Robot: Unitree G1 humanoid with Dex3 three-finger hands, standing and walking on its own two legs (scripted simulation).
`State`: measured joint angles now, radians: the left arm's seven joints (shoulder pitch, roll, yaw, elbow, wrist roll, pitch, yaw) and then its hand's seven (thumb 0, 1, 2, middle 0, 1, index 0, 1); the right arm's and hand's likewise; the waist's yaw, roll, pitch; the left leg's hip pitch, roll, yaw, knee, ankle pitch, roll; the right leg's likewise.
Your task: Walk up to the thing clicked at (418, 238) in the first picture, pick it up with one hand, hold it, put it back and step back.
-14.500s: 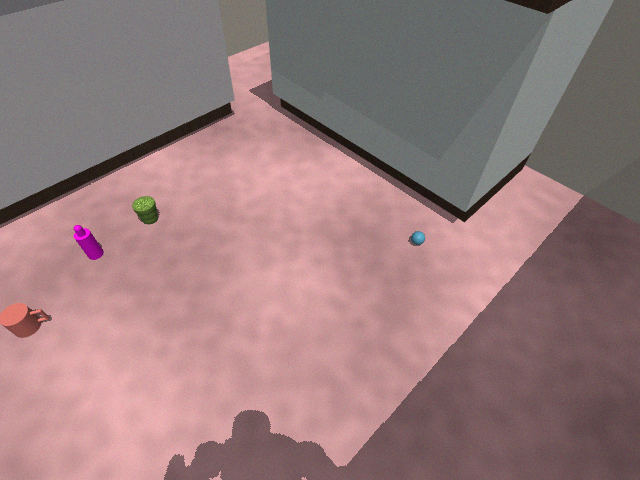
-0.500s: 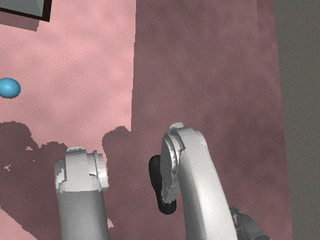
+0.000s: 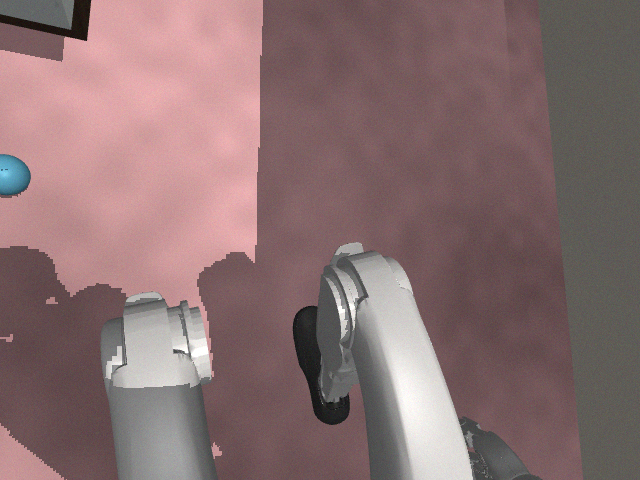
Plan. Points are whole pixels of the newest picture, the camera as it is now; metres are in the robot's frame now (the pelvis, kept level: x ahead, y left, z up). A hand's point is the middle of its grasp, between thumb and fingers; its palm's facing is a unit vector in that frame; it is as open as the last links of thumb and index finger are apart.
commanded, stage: rise first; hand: left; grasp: from above
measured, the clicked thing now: (5, 174) +0.50 +0.31 -0.30
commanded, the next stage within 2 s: approach in 0.54 s
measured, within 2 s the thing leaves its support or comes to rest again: neither
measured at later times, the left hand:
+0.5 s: hand out of the picture +0.45 +0.36 -0.18, palm faces -0.46 -0.10 -0.88, open 12.0 cm
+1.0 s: hand out of the picture +0.50 +0.30 -0.18, palm faces -0.40 -0.08 -0.91, open 12.0 cm
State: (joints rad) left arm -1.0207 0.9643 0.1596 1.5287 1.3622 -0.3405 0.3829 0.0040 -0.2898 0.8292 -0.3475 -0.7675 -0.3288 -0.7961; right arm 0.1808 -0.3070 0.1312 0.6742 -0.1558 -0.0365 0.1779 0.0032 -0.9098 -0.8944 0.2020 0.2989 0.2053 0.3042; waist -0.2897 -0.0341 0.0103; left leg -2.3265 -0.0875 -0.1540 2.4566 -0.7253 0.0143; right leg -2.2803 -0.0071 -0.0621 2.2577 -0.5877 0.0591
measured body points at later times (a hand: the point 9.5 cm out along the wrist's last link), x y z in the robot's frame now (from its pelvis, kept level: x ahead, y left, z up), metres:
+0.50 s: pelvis +0.00 +0.00 +0.00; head +0.26 +0.12 +0.36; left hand +0.47 +0.36 -0.13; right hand +0.06 -0.27 -0.07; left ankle +0.06 +0.11 -0.29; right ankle +0.13 -0.14 -0.29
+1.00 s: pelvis +0.00 +0.00 +0.00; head +0.26 +0.11 +0.35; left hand +0.52 +0.30 -0.13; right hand +0.03 -0.27 -0.06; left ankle +0.06 +0.11 -0.29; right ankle +0.13 -0.14 -0.29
